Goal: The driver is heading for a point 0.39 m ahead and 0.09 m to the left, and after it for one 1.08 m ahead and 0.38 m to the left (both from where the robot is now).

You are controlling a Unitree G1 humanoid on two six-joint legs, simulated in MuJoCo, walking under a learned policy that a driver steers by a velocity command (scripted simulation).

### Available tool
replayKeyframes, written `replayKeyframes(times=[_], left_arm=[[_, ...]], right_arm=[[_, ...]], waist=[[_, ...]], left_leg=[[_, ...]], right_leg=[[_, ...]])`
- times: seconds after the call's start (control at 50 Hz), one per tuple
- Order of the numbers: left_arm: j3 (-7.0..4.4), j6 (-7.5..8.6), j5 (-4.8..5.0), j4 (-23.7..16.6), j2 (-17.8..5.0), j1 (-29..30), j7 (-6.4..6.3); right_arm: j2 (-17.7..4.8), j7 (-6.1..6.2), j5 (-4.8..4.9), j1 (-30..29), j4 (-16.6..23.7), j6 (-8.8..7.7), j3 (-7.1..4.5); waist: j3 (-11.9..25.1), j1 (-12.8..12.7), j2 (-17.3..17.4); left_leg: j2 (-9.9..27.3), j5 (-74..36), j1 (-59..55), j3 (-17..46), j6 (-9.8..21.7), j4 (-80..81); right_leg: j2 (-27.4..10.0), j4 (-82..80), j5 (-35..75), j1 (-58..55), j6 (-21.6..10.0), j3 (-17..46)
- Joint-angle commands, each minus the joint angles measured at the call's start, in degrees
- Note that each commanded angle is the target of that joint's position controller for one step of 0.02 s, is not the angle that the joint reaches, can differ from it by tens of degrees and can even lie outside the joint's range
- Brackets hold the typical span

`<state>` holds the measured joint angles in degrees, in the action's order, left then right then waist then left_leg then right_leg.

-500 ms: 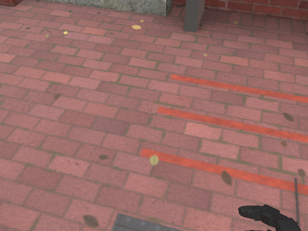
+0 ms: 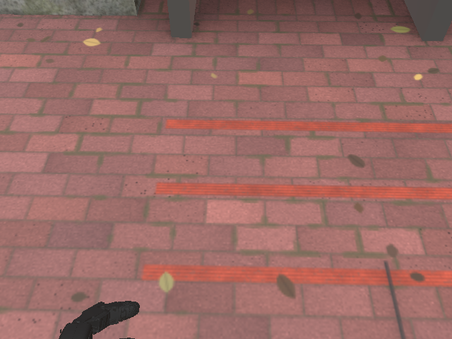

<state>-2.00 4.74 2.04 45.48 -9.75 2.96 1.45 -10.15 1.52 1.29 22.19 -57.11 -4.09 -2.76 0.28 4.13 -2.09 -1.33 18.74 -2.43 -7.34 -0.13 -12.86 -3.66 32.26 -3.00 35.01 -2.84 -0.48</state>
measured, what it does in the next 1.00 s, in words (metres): walks ahead, turning left: right foot, then left foot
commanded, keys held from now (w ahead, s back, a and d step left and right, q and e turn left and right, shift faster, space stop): w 0.02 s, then w+q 0.34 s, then q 0.64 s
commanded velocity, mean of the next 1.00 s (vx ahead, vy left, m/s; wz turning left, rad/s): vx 0.29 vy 0.00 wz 0.43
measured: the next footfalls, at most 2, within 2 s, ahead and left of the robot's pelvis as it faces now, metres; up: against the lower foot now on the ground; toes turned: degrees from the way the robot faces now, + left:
right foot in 0.04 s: +0.19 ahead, -0.12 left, +0.00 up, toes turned -3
left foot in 0.56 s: +0.41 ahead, +0.16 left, +0.00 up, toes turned +17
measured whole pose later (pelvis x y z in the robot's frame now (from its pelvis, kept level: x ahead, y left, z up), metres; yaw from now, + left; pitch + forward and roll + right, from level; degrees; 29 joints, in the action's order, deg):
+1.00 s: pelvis +0.34 +0.05 +0.00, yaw +30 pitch +4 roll -1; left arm -4.0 0.8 0.0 43.1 -14.6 -3.3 -3.1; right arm -15.3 2.2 0.0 9.1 -36.5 2.0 -5.5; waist -0.5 2.0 -0.2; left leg -8.6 7.3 25.2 9.0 3.9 -29.5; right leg 0.0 44.9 -18.0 30.1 3.5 7.3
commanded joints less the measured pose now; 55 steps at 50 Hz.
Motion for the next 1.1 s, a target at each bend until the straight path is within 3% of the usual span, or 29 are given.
replayKeyframes(times=[0.02,0.04,0.06,0.08,0.1,0.12,0.14,0.18,0.22,0.3,0.36,0.44,0.5,0.52,0.54,0.56,0.58,0.6,0.62,0.64,0.66,0.7,0.8,0.9,1.0,1.04,1.06,1.08,1.1], left_arm=[[-3.29,1.43,-0.01,-2.1,-8.3,-3.1,-0.73],[-4.64,1.69,-0.74,0.6,-11.0,-13.0,-1.08],[-5.91,1.52,-2.02,2.3,-15.7,-24.2,-1.87],[-5.75,1.24,-2.03,3.2,-16.8,-26.7,-1.74],[-4.91,0.99,-1.96,2.8,-12.6,-26.5,-2.10],[-4.48,1.17,-1.67,1.5,-10.7,-20.9,-2.33],[-3.36,1.31,-1.28,0.5,-7.5,-17.4,-2.30],[-3.02,1.66,-2.50,1.1,-6.1,-12.4,-1.64],[-3.67,2.09,-2.75,2.5,-7.5,-12.0,-1.48],[-4.53,2.16,-3.47,3.4,-10.0,-13.8,-2.74],[-4.76,1.87,-3.25,3.6,-11.4,-15.0,-3.19],[-5.36,0.31,-2.16,3.4,-13.4,-16.4,-4.04],[-6.08,-1.22,-0.64,3.3,-15.6,-15.8,-4.66],[-6.06,-1.69,0.05,3.1,-15.5,-14.5,-4.60],[-5.94,-1.94,0.25,3.0,-15.0,-14.0,-4.47],[-5.56,-1.93,-1.15,2.8,-13.5,-15.9,-4.21],[-3.52,-1.31,-4.91,0.5,-6.0,-19.5,-3.58],[-3.21,-0.16,-2.50,0.0,-8.5,-22.2,-2.65],[-4.04,0.08,-0.30,-0.8,-11.9,-15.6,-2.37],[-3.82,-0.16,-0.38,-1.7,-11.7,-11.8,-2.80],[-4.05,-0.94,-1.54,-1.2,-12.2,-10.4,-3.93],[-4.80,-2.52,-2.53,-2.4,-13.6,-10.4,-5.13],[-3.56,-3.40,-2.69,-4.1,-9.3,-9.1,-5.64],[-3.44,-4.02,-2.40,-5.8,-10.0,-5.8,-5.20],[-3.35,-2.54,-1.73,-6.7,-10.1,-5.2,-4.18],[-3.53,-1.96,-1.64,-6.0,-10.0,-8.6,-3.30],[-3.90,-1.79,-1.99,-5.4,-10.8,-10.9,-2.80],[-4.73,-1.94,-3.20,-5.5,-14.2,-12.7,-2.69],[-5.54,-2.64,-4.85,-5.6,-18.4,-11.6,-2.76]], right_arm=[[-9.2,-0.03,0.01,0.4,1.3,0.34,-2.96],[-7.6,-0.31,-0.28,-0.7,2.3,0.18,-2.52],[-6.0,-0.45,-1.00,-2.6,4.9,-0.41,-1.73],[-1.2,-1.25,-0.54,2.2,4.9,-1.79,0.03],[-5.9,-1.56,0.63,-0.9,4.6,-2.39,-1.50],[-7.7,-1.49,1.31,-5.8,6.3,-2.36,-1.98],[-8.7,-0.82,0.64,-7.2,6.2,-1.84,-2.50],[-7.3,-0.13,-0.29,-7.1,6.9,-0.49,-2.89],[-5.5,-0.14,0.27,-6.8,7.6,0.85,-2.62],[-5.9,-0.80,-0.36,-11.1,9.8,1.77,-2.66],[-5.0,-2.05,-0.36,-15.7,11.4,1.80,-2.10],[-4.8,-3.77,-1.21,-22.6,14.6,2.29,-1.64],[-7.0,-4.28,-1.19,-21.6,16.6,2.85,-2.71],[-7.4,-4.17,-1.33,-17.9,15.5,2.62,-2.98],[-9.9,-3.91,-1.31,-11.1,13.6,2.33,-4.28],[-15.2,-2.63,-1.23,-6.2,12.8,2.18,-6.12],[-21.0,-1.76,-1.84,-6.5,13.5,2.17,-6.68],[-20.1,-2.66,-2.89,-4.7,16.6,1.82,-5.82],[-17.0,-2.88,-2.92,-5.9,17.9,1.94,-5.14],[-14.1,-2.48,-1.82,-9.7,18.5,2.06,-4.41],[-12.2,-2.03,-1.05,-13.6,19.2,2.43,-3.83],[-11.5,-1.22,-1.41,-16.3,20.3,2.37,-3.71],[-13.0,0.24,-1.42,-14.0,21.4,2.70,-4.48],[-13.8,0.89,-1.11,-14.7,23.9,4.75,-4.86],[-13.1,0.79,-1.27,-13.6,25.4,5.97,-4.76],[-12.8,0.82,-0.74,-14.7,26.2,6.48,-4.51],[-11.9,0.93,-0.50,-14.1,26.4,6.69,-4.22],[-9.4,0.95,-0.85,-12.0,26.7,6.70,-3.53],[-9.9,0.79,-0.32,-12.0,28.5,6.07,-3.72]], waist=[[1.6,-6.0,7.3],[7.9,-9.7,6.3],[16.7,-13.1,-0.9],[22.9,-10.6,-14.3],[21.3,-11.8,-9.8],[14.5,-10.9,-7.5],[11.7,-9.2,-3.9],[5.0,-4.9,-2.8],[2.3,-3.3,-2.9],[0.5,-2.9,0.0],[-0.8,-3.8,0.1],[-3.2,-6.2,-0.4],[-0.2,-4.3,-3.8],[1.4,-2.3,-4.3],[4.4,0.9,-2.6],[7.6,2.2,2.7],[11.4,-3.5,17.9],[26.7,-1.2,15.5],[23.7,0.8,8.8],[17.2,-0.1,6.7],[11.9,-1.9,4.0],[9.1,-4.7,4.1],[10.9,-5.0,5.5],[8.4,-3.8,9.3],[7.6,-2.5,11.5],[7.8,-4.6,11.7],[8.1,-5.5,10.6],[9.1,-4.7,2.9],[5.1,-2.4,-15.3]], left_leg=[[14.1,-43.8,-1.8,5.2,8.1,-11.6],[11.4,-44.5,6.9,4.4,7.2,-23.1],[5.4,-25.1,24.3,2.0,4.5,-43.2],[-1.6,14.1,41.2,6.2,2.1,-60.0],[1.5,13.6,48.0,12.5,2.5,-67.6],[4.4,7.8,50.5,11.6,2.5,-67.6],[7.1,3.2,49.1,10.2,2.4,-65.1],[10.0,-0.6,42.7,11.1,2.0,-60.1],[10.8,-1.6,41.8,11.7,2.2,-57.3],[10.9,-13.2,45.8,13.0,1.6,-47.8],[10.0,-21.0,43.7,10.6,1.6,-38.4],[7.3,-19.8,40.8,5.2,2.0,-28.2],[3.5,-11.4,34.8,2.1,3.9,-25.3],[1.4,-10.3,30.5,0.6,5.0,-21.4],[-1.2,-14.8,21.8,-0.1,6.5,-16.3],[2.3,-34.4,9.6,7.0,8.8,-16.0],[16.0,-65.3,-6.3,26.8,17.0,-21.3],[24.0,-51.1,-15.1,46.0,26.7,-12.8],[21.1,-40.2,-12.1,41.1,23.8,-10.0],[18.2,-31.3,-5.6,35.4,20.7,-8.8],[16.1,-29.0,3.3,31.8,18.7,-7.4],[13.3,-27.3,14.5,28.5,16.2,-5.5],[10.0,-28.1,15.7,26.6,14.6,-7.3],[7.8,-4.6,19.8,30.9,12.7,-5.6],[7.2,-6.4,17.7,35.2,12.1,-8.2],[5.9,-10.0,18.0,35.0,10.5,-11.1],[4.1,-9.7,20.4,33.5,8.8,-13.6],[0.1,0.1,26.7,28.3,5.7,-22.3],[-9.0,14.3,37.4,15.3,1.9,-33.2]], right_leg=[[3.1,-4.9,-3.5,-10.3,-3.5,-3.3],[1.4,-0.5,1.9,-27.0,-6.2,-0.8],[-11.1,0.1,7.0,-46.8,-11.3,15.1],[-20.4,-6.2,4.4,-59.1,-18.0,33.7],[-18.6,-8.8,-1.9,-56.3,-15.2,32.3],[-17.5,-10.1,-1.4,-47.9,-12.4,24.1],[-15.7,-12.4,-3.5,-40.6,-11.1,19.0],[-13.7,-18.4,-5.9,-27.1,-9.3,14.6],[-13.1,-21.6,-3.4,-22.5,-9.2,10.4],[-11.9,-23.1,4.4,-23.9,-8.6,1.3],[-11.4,-23.1,4.3,-24.7,-7.0,-3.8],[-11.7,-17.3,15.6,-28.8,-5.4,-8.9],[-12.7,-8.7,30.1,-33.4,-2.9,-9.8],[-11.6,-3.2,34.0,-34.6,-1.6,-10.5],[-9.4,6.2,32.0,-33.4,0.3,-11.6],[-6.3,20.6,18.3,-24.2,3.7,-12.3],[2.8,41.3,-34.4,-3.0,7.7,-10.4],[6.3,52.1,-38.2,2.9,8.0,3.6],[4.2,53.4,-32.4,5.9,6.9,6.2],[2.4,50.0,-26.3,8.5,6.0,5.5],[0.2,46.9,-23.0,7.0,5.9,5.4],[-0.8,41.0,-20.0,0.4,5.1,6.2],[1.6,27.7,-16.0,0.5,6.3,6.2],[3.1,18.9,-13.3,-1.6,6.9,7.0],[5.0,9.0,-16.2,-6.9,5.8,6.7],[5.5,-1.0,-12.3,-13.5,4.3,5.1],[3.8,-6.7,-7.4,-19.6,3.1,5.4],[-6.1,-9.3,-2.0,-26.6,-0.6,13.3],[-15.8,-13.4,10.4,-26.2,-10.0,26.6]])
Keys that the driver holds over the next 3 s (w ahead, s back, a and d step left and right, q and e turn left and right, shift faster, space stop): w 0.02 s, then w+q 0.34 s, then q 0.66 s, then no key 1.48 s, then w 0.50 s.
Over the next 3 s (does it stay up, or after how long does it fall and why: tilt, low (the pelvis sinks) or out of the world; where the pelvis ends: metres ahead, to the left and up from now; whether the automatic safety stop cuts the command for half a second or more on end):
stays up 0.48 0.10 0.01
